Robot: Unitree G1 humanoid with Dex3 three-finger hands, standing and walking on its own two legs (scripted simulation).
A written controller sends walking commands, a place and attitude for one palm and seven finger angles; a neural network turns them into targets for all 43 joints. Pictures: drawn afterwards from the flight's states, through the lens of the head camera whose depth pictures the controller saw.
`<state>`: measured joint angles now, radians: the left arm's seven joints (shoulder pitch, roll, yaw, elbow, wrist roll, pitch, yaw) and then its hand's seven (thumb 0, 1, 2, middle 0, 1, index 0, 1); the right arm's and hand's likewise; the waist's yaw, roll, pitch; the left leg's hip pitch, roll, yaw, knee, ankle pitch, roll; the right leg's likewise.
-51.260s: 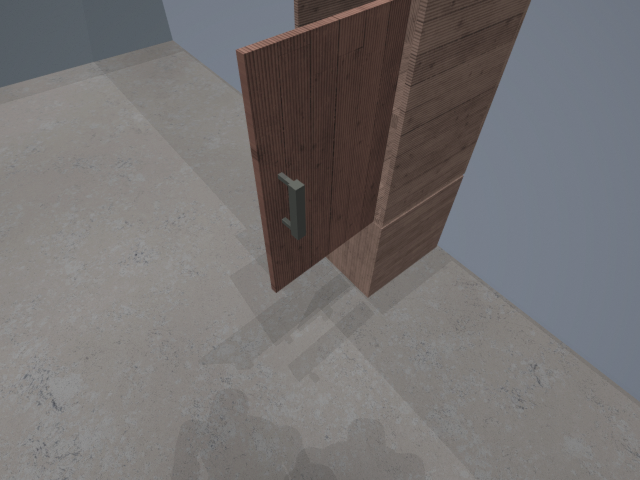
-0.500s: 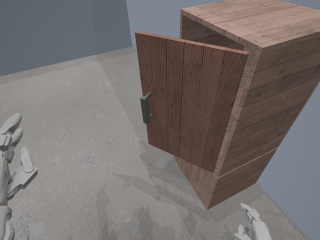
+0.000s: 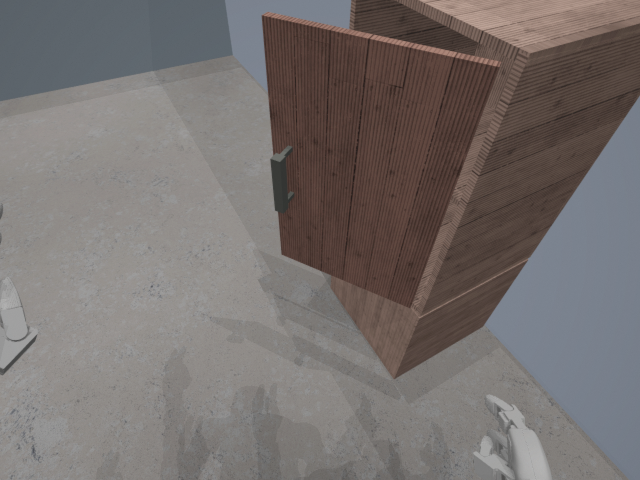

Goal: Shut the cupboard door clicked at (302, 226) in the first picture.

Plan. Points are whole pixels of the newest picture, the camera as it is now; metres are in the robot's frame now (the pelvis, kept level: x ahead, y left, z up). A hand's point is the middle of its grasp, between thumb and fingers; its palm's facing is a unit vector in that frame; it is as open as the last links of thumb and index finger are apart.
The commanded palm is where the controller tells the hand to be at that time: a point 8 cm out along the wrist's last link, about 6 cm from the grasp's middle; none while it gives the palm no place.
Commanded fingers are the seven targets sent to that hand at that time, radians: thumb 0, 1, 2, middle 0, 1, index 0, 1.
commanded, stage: step back with the hand held close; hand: left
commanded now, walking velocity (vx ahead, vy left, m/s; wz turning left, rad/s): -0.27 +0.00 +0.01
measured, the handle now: (284, 179) +0.68 +0.12 -0.04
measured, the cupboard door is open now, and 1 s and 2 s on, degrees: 34 34 34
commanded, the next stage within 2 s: stop stepping back and stand still in 0.98 s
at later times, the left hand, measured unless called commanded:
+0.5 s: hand out of the picture +0.14 +0.26 +0.17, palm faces +0.48 -0.74 -0.48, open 7.4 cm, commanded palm +0.07 +0.30 +0.19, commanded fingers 0.00 0.90 0.90 -0.20 -0.30 -0.20 -0.30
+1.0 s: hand out of the picture +0.03 +0.27 +0.19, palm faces +0.56 -0.70 -0.44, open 7.4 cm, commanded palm -0.03 +0.30 +0.19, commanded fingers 0.00 0.90 0.90 -0.20 -0.30 -0.20 -0.30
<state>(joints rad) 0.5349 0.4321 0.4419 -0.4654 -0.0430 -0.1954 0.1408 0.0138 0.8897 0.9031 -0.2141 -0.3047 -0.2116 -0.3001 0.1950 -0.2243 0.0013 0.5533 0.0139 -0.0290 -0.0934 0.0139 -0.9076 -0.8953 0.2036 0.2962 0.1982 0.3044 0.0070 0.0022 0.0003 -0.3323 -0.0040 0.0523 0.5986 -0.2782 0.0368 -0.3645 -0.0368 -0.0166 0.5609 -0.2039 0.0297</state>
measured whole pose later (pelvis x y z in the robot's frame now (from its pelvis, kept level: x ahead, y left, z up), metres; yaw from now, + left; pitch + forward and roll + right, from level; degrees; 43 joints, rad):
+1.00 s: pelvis -0.14 -0.02 -0.02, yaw +7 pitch +1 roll -4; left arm 0.50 0.48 0.51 -0.55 -0.07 -0.27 0.16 0.01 0.89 0.90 -0.21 -0.30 -0.21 -0.30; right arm 0.21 -0.16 -0.02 0.63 0.01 -0.12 -0.06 0.01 -0.91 -0.90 0.20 0.30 0.20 0.30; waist -0.02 0.02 -0.02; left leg -0.59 0.13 0.10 0.62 -0.05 0.03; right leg -0.34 0.07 -0.04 0.81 -0.51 -0.01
